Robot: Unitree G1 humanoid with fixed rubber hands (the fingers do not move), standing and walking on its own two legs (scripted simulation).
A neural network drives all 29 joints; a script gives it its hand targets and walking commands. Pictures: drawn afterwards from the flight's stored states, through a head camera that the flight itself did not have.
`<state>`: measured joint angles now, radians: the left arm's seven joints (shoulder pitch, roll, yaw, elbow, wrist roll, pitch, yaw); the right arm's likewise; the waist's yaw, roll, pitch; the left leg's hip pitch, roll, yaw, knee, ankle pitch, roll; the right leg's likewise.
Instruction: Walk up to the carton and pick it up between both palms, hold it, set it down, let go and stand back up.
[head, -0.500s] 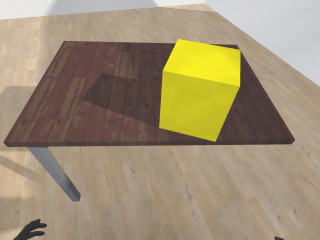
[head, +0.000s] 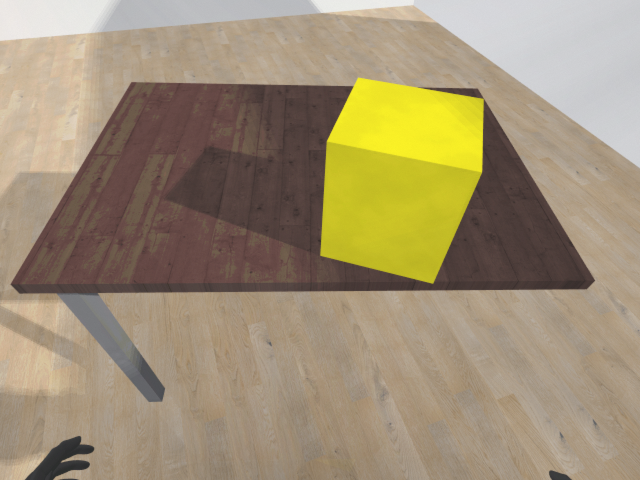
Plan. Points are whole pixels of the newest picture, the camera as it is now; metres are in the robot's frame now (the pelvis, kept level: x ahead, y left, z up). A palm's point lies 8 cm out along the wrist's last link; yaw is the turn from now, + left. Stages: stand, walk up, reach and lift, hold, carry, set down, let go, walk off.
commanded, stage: walk up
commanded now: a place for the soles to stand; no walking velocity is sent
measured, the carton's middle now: (396, 182) +0.59 -0.14 +0.03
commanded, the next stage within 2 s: none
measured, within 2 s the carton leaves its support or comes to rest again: neither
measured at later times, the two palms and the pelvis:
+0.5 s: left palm out of the picture +0.13 +0.32 -0.06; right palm out of the picture +0.09 -0.32 -0.07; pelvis -0.01 +0.00 +0.00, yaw +0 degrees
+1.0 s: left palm out of the picture +0.13 +0.32 -0.06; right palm out of the picture +0.09 -0.32 -0.07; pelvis -0.01 +0.00 +0.00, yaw +0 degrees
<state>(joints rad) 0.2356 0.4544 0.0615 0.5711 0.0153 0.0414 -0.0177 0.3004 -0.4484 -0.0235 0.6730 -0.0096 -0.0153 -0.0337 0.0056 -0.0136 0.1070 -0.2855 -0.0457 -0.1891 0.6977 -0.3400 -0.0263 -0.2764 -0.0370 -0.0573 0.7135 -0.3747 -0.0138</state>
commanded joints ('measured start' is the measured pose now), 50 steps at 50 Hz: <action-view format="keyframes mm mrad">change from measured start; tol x32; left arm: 1 -50 211 61 -29 -3 -28 -1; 50 -58 231 73 -25 -2 -33 -4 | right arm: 1 11 -199 -61 -43 14 -10 -17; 50 -2 -199 -62 -47 23 -12 -13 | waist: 1 -4 -102 -119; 50 0 -70 -97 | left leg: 1 26 14 78 29 32 49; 6 -86 240 -424 -250 201 227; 12 -38 -8 100 88 -10 38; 18 -65 239 -417 -246 227 224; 25 8 -4 88 47 32 47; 32 -103 209 -375 -234 162 198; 37 -50 -12 98 75 20 39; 44 -79 231 -405 -234 221 219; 50 -16 -4 98 65 14 43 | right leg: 1 58 -268 192 -218 354 -187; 6 -2 16 112 13 -108 -26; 11 124 -272 318 -351 31 -178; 17 -8 -6 87 41 40 -19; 50 55 -282 259 -301 140 -191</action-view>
